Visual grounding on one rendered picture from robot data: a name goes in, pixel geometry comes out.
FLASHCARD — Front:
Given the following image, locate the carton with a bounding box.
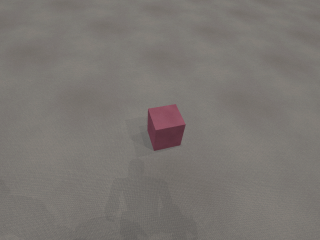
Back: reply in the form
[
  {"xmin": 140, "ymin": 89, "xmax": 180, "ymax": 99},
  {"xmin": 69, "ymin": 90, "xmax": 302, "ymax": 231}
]
[{"xmin": 147, "ymin": 104, "xmax": 186, "ymax": 151}]

